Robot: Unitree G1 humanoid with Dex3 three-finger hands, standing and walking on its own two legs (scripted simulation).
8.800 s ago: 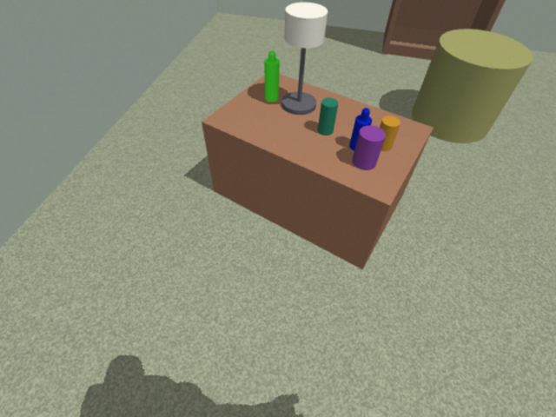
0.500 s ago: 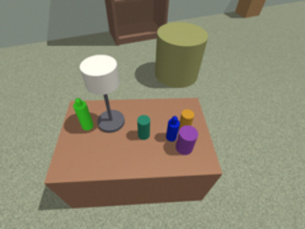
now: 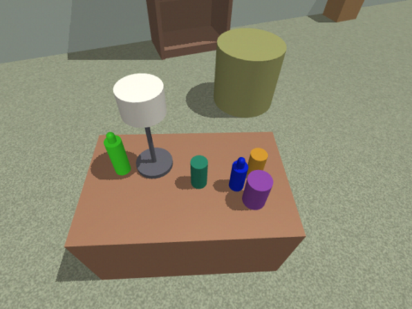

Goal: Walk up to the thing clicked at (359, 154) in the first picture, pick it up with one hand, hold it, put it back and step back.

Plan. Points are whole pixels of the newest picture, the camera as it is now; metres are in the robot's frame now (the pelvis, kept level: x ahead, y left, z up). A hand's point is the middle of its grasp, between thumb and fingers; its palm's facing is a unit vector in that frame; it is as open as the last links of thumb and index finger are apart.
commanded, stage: stand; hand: right
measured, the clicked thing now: (256, 190) +0.53 -0.20 -0.29
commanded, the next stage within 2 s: none
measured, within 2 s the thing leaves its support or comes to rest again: neither
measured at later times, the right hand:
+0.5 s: hand out of the picture +0.10 -0.26 -0.16, palm faces -0.03 +0.94 -0.34, open 7.4 cm
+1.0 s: hand out of the picture +0.10 -0.26 -0.16, palm faces -0.03 +0.94 -0.34, open 7.4 cm
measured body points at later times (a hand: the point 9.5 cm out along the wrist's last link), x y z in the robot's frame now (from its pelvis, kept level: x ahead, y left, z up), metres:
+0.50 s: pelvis +0.02 +0.00 +0.00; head +0.03 +0.00 +0.45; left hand +0.10 +0.30 -0.13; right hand +0.10 -0.30 -0.13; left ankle +0.00 +0.13 -0.75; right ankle +0.01 -0.14 -0.75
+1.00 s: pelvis +0.02 +0.00 +0.00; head +0.03 +0.00 +0.45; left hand +0.09 +0.30 -0.13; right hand +0.10 -0.30 -0.13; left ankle +0.00 +0.13 -0.75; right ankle +0.01 -0.14 -0.75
